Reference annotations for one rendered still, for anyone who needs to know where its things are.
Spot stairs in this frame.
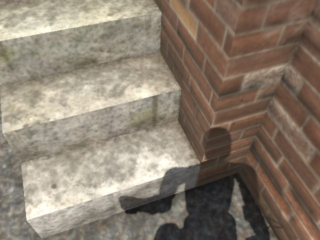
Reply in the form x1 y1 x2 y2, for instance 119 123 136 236
0 0 201 239

